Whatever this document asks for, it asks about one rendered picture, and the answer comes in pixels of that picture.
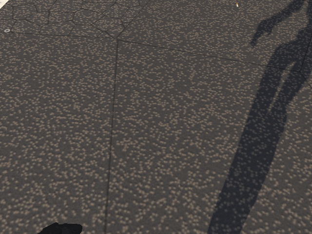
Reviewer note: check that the robot left hand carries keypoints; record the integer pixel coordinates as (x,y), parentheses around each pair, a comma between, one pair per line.
(66,228)

